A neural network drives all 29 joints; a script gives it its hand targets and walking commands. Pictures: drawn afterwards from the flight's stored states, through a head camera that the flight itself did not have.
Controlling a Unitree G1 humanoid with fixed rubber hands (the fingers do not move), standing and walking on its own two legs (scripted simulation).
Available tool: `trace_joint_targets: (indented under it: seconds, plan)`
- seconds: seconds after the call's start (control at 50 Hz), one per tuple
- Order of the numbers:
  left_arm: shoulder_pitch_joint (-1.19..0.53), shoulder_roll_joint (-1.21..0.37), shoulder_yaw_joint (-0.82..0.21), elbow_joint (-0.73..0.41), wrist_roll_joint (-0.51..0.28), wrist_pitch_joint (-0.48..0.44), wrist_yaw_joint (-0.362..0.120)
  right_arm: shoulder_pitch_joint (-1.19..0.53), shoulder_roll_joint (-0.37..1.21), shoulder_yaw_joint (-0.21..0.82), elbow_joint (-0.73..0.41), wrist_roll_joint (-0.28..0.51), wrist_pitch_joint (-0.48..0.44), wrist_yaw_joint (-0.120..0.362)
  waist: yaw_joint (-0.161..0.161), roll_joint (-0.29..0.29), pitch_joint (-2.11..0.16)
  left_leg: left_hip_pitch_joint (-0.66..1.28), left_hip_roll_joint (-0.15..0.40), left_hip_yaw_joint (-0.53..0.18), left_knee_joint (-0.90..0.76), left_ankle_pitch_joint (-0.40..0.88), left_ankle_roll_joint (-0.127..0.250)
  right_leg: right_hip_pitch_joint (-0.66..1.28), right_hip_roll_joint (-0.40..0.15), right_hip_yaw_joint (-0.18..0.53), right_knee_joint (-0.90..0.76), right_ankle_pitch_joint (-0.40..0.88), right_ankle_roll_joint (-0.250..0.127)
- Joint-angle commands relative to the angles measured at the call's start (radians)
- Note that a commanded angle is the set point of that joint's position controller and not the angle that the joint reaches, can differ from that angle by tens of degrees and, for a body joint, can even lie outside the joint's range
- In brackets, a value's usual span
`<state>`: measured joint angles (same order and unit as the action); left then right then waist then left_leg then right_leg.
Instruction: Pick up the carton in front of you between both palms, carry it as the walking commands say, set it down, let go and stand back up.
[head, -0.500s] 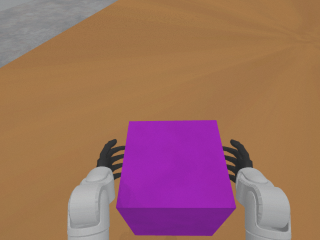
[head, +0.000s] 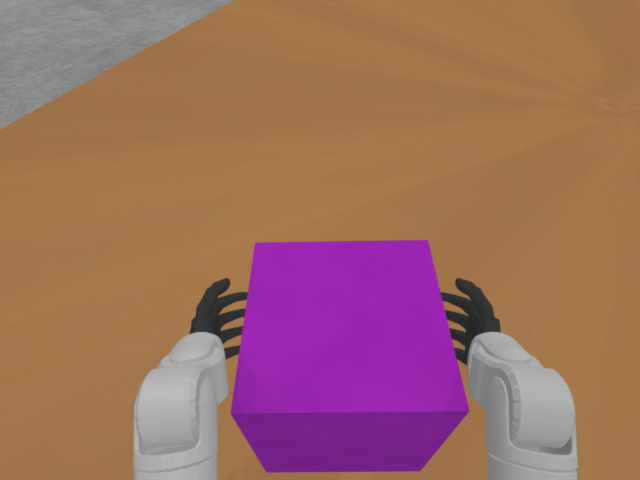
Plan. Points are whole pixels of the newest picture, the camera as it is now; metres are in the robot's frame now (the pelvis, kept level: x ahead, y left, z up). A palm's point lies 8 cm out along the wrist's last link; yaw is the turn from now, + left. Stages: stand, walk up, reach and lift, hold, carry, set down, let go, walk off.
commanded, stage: carry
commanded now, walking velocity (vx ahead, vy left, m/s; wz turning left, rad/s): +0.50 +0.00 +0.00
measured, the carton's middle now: (342, 363) +0.29 +0.00 +0.01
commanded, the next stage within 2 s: none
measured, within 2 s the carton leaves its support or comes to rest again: neither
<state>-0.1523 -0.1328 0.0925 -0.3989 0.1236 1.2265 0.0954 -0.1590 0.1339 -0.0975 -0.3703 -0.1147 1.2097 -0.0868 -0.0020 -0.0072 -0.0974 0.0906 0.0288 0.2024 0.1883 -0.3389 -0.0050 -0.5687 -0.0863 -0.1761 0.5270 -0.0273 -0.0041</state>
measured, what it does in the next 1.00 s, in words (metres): walks ahead: right foot, then left foot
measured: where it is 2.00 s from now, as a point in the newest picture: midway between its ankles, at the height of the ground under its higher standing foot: outside the picture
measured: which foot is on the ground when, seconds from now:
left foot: down 0.00-0.08, up 0.10-0.40, down 0.42-1.00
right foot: up 0.00-0.04, down 0.06-1.00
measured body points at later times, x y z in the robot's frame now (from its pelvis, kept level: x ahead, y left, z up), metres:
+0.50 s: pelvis +0.26 +0.00 +0.00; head +0.26 +0.01 +0.45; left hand +0.54 +0.16 +0.09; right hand +0.54 -0.15 +0.09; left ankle +0.31 +0.10 -0.74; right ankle +0.19 -0.10 -0.74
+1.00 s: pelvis +0.31 +0.00 -0.01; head +0.30 +0.00 +0.44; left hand +0.59 +0.15 +0.07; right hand +0.58 -0.16 +0.07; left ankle +0.31 +0.11 -0.74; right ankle +0.19 -0.10 -0.74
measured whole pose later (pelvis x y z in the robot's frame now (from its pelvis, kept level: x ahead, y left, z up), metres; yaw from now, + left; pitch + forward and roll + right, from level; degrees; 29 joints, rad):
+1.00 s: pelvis +0.31 +0.00 -0.01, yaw -2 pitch +4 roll +1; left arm -0.17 -0.13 0.11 -0.32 0.13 1.21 0.09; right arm -0.17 0.13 -0.10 -0.31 -0.13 1.20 -0.09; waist 0.00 -0.01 -0.11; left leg -0.34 0.05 0.19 0.55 -0.27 0.02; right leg -0.13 -0.08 -0.17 0.50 -0.41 0.03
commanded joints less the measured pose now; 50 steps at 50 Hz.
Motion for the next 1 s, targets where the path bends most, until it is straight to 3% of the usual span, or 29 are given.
trace_joint_targets:
  seconds: [0.0,0.02,0.04,0.06,0.08,0.1,0.12,0.14,0.16,0.18,0.24,0.3,0.36,0.4,0.42,0.44,0.46,0.5,0.54,0.6,0.7,0.84,0.98]
  plan:
    - [-0.435,-0.873,-0.706,0.006,-0.414,0.010,-0.259,-0.410,0.857,0.675,-0.015,0.395,0.018,0.264,-0.006,0.179,-0.098,0.058,0.205,-0.012,0.117,0.779,0.077,0.139,0.054,-0.062,-0.068,-0.002,-0.029]
    - [-0.426,-0.878,-0.697,0.023,-0.411,0.009,-0.262,-0.419,0.857,0.680,-0.015,0.398,0.020,0.264,0.012,0.149,-0.143,0.017,0.166,0.048,0.280,0.849,0.047,0.300,0.105,-0.111,-0.122,0.000,-0.028]
    - [-0.421,-0.881,-0.690,0.033,-0.408,0.007,-0.267,-0.429,0.853,0.684,-0.016,0.399,0.020,0.264,0.028,0.089,-0.209,-0.113,0.125,0.059,0.477,0.720,0.013,0.511,0.067,-0.066,-0.131,0.020,-0.027]
    - [-0.425,-0.865,-0.678,0.057,-0.399,-0.001,-0.273,-0.459,0.868,0.699,-0.031,0.412,0.024,0.262,0.036,-0.122,-0.338,-0.420,0.056,0.012,0.793,0.418,-0.034,0.823,-0.215,0.323,-0.105,0.101,-0.155]
    - [-0.395,-0.894,-0.678,0.085,-0.407,-0.012,-0.275,-0.457,0.866,0.706,-0.040,0.412,0.022,0.265,0.035,-0.307,-0.376,-0.611,-0.072,-0.049,1.029,-0.134,-0.053,0.892,-0.342,0.590,-0.219,0.366,-0.263]
    - [-0.400,-0.914,-0.679,0.060,-0.420,-0.021,-0.276,-0.465,0.904,0.718,-0.020,0.412,0.010,0.265,0.027,-0.231,-0.359,-0.672,-0.035,-0.163,1.152,-0.185,-0.026,0.870,-0.345,0.495,-0.191,0.568,-0.271]
    - [-0.407,-0.951,-0.684,0.052,-0.430,-0.032,-0.278,-0.469,0.936,0.721,-0.024,0.417,-0.005,0.266,0.029,-0.155,-0.362,-0.682,0.007,-0.199,1.141,-0.161,-0.003,0.831,-0.317,0.392,-0.168,0.648,-0.244]
    - [-0.427,-0.983,-0.690,0.031,-0.434,-0.044,-0.279,-0.482,0.963,0.731,-0.030,0.422,-0.018,0.266,0.026,-0.086,-0.331,-0.669,0.050,-0.210,1.043,-0.114,0.009,0.756,-0.290,0.304,-0.183,0.638,-0.193]
    - [-0.443,-1.003,-0.699,0.010,-0.440,-0.053,-0.279,-0.486,0.987,0.739,-0.043,0.425,-0.029,0.262,0.020,-0.079,-0.319,-0.635,0.076,-0.213,0.923,-0.057,0.010,0.709,-0.263,0.247,-0.217,0.554,-0.146]
    - [-0.448,-1.015,-0.706,-0.007,-0.447,-0.060,-0.280,-0.482,1.002,0.743,-0.057,0.425,-0.039,0.258,0.014,-0.091,-0.324,-0.588,0.073,-0.185,0.826,-0.024,0.006,0.677,-0.238,0.194,-0.236,0.506,-0.122]
    - [-0.414,-1.005,-0.715,-0.040,-0.450,-0.071,-0.285,-0.410,1.011,0.749,-0.068,0.405,-0.059,0.241,0.009,-0.112,-0.331,-0.478,0.039,-0.120,0.559,-0.016,-0.013,0.617,-0.202,0.083,-0.241,0.534,-0.130]
    - [-0.367,-0.964,-0.712,-0.057,-0.442,-0.072,-0.289,-0.388,0.981,0.753,-0.101,0.398,-0.061,0.233,0.017,-0.159,-0.326,-0.443,0.008,-0.065,0.400,0.139,-0.022,0.629,-0.177,0.022,-0.204,0.589,-0.122]
    - [-0.372,-0.920,-0.706,-0.074,-0.431,-0.060,-0.282,-0.406,0.935,0.750,-0.131,0.407,-0.041,0.236,0.012,-0.147,-0.301,-0.348,0.018,-0.032,0.245,0.345,-0.027,0.572,-0.137,-0.018,-0.144,0.416,-0.079]
    - [-0.373,-0.884,-0.694,-0.053,-0.412,-0.043,-0.276,-0.401,0.897,0.736,-0.113,0.410,-0.018,0.245,0.003,-0.088,-0.260,-0.213,0.071,-0.044,0.131,0.533,-0.030,0.473,-0.108,-0.008,-0.080,0.209,-0.018]
    - [-0.363,-0.863,-0.687,-0.031,-0.399,-0.033,-0.272,-0.404,0.866,0.722,-0.097,0.411,-0.004,0.250,0.009,-0.016,-0.280,-0.100,0.172,-0.126,0.202,0.805,-0.012,0.381,-0.084,-0.002,-0.028,0.046,0.008]
    - [-0.384,-0.852,-0.691,-0.031,-0.398,-0.018,-0.269,-0.400,0.855,0.710,-0.056,0.400,0.002,0.256,0.008,0.072,-0.313,-0.029,0.234,-0.175,0.270,0.966,0.050,0.334,-0.056,0.037,-0.029,-0.110,0.036]
    - [-0.396,-0.837,-0.692,-0.028,-0.401,-0.002,-0.268,-0.374,0.857,0.692,-0.011,0.394,0.005,0.260,0.005,0.141,-0.307,-0.062,0.253,-0.213,0.257,0.894,0.081,0.346,-0.048,0.055,-0.050,-0.211,0.043]
    - [-0.430,-0.844,-0.699,0.013,-0.407,0.015,-0.272,-0.363,0.873,0.666,0.047,0.387,0.013,0.264,0.003,0.119,-0.275,-0.136,0.221,-0.194,0.249,0.843,0.077,0.398,-0.057,0.066,-0.054,-0.140,0.046]
    - [-0.441,-0.869,-0.700,0.055,-0.414,0.015,-0.278,-0.370,0.897,0.656,0.087,0.382,0.013,0.264,0.002,0.111,-0.267,-0.155,0.186,-0.152,0.292,0.891,0.058,0.410,-0.066,0.060,-0.057,-0.011,0.052]
    - [-0.489,-0.911,-0.707,0.048,-0.432,0.001,-0.282,-0.433,0.934,0.668,0.070,0.395,0.002,0.264,0.000,0.062,-0.298,-0.134,0.167,-0.127,0.346,0.954,0.060,0.413,-0.063,0.054,-0.035,0.121,0.058]
    - [-0.494,-0.936,-0.703,0.020,-0.436,-0.013,-0.276,-0.480,0.955,0.694,0.006,0.415,-0.009,0.255,0.002,0.034,-0.334,-0.129,0.155,-0.119,0.372,0.969,0.066,0.448,-0.051,0.055,-0.029,0.172,0.058]
    - [-0.443,-0.923,-0.690,0.018,-0.418,-0.015,-0.272,-0.454,0.937,0.709,-0.017,0.414,-0.007,0.253,0.005,-0.015,-0.321,-0.205,0.124,-0.096,0.379,0.792,0.049,0.504,-0.075,0.060,-0.019,0.344,0.046]
    - [-0.427,-0.924,-0.696,0.046,-0.408,-0.023,-0.279,-0.426,0.936,0.712,0.019,0.400,-0.013,0.260,0.005,-0.015,-0.288,-0.230,0.127,-0.095,0.380,0.689,0.045,0.488,-0.089,0.056,-0.032,0.307,0.035]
